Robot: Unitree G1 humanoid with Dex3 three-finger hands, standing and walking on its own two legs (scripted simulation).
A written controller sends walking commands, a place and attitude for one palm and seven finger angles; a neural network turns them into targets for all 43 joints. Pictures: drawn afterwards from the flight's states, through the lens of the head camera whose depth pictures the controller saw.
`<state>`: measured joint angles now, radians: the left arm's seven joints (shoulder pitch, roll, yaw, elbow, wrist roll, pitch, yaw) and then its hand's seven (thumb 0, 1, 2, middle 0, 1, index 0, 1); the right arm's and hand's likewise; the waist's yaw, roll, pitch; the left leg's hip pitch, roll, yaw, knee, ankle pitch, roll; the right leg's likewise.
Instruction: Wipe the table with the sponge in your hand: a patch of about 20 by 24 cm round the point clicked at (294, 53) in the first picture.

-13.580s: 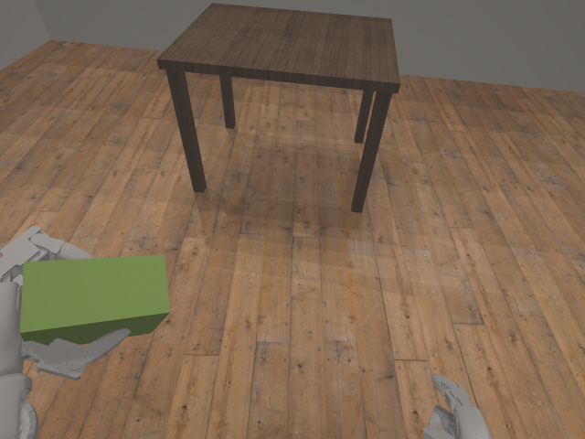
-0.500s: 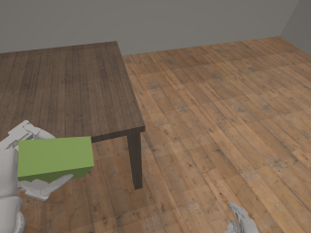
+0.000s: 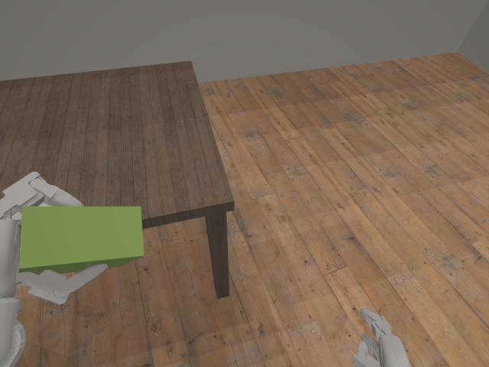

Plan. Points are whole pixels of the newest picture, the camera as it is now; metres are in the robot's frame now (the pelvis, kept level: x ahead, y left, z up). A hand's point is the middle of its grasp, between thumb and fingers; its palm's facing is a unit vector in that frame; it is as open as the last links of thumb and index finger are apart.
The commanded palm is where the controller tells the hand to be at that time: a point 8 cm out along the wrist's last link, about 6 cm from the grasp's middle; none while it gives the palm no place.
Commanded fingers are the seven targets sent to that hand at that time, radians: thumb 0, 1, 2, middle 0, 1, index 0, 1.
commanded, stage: look again from close up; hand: left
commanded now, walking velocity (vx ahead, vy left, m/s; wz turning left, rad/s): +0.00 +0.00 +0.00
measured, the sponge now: (97, 240) +0.23 +0.21 +0.14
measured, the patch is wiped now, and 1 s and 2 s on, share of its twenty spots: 0.00 0.00 0.00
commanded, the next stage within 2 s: shuffle to correct the standing spot in 0.22 s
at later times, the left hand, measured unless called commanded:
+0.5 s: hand (33, 218) +0.23 +0.28 +0.18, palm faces +0.42 -0.84 -0.34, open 10.0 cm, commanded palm +0.18 +0.30 +0.18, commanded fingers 0.00 0.10 1.30 -1.20 -1.60 -1.20 -1.60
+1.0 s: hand (18, 191) +0.28 +0.33 +0.17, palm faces +0.32 -0.88 -0.36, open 10.0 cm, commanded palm +0.24 +0.37 +0.18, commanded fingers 0.00 0.10 1.30 -1.20 -1.60 -1.20 -1.60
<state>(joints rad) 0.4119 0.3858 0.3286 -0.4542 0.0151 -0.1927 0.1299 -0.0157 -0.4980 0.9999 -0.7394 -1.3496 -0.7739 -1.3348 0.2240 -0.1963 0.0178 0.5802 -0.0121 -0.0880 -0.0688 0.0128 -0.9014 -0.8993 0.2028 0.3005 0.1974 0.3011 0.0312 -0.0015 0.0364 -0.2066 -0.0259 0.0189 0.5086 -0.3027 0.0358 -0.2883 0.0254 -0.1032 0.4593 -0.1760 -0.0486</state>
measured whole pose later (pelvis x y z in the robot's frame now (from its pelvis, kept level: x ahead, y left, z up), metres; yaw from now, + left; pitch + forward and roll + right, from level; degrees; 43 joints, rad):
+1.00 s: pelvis +0.05 +0.11 -0.03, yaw -5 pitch -2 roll -2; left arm 0.43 0.38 0.40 -0.62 -0.03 -0.28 0.11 -0.02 -0.50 1.00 -0.74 -1.35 -0.77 -1.34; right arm 0.21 -0.23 -0.01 0.55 0.00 -0.08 0.02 0.01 -0.90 -0.90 0.20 0.30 0.20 0.30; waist 0.03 -0.05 0.08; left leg -0.40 0.06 -0.11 0.79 -0.35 -0.05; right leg -0.34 -0.08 0.00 0.75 -0.38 0.05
